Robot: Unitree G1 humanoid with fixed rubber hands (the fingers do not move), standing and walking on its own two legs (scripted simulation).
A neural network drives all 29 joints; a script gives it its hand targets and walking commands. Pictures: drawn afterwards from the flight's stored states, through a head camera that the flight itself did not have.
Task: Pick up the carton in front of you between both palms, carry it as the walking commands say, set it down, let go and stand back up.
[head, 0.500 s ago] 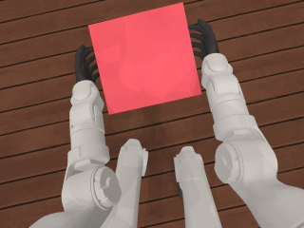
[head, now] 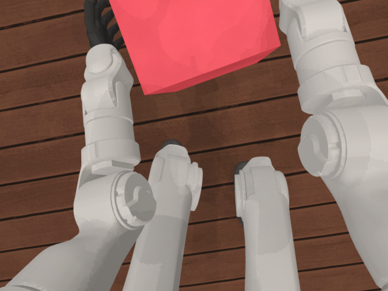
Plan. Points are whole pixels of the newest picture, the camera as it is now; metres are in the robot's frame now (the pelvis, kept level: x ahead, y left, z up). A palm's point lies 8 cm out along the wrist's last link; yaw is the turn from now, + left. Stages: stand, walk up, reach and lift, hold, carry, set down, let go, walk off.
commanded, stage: set down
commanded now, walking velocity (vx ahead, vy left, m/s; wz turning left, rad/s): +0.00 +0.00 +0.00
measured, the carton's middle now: (196, 23) +0.54 +0.08 -0.23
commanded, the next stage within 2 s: none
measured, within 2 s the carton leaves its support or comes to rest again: rests again in 0.58 s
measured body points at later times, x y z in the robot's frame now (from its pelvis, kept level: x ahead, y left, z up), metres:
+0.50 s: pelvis +0.02 -0.01 -0.03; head +0.40 -0.01 +0.21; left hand +0.49 +0.24 -0.21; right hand +0.62 -0.04 -0.22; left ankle +0.14 +0.14 -0.40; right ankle +0.10 -0.12 -0.40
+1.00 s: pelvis +0.02 -0.01 -0.05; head +0.39 -0.01 +0.20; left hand +0.49 +0.24 -0.23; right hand +0.61 -0.05 -0.23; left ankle +0.14 +0.13 -0.40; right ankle +0.10 -0.12 -0.40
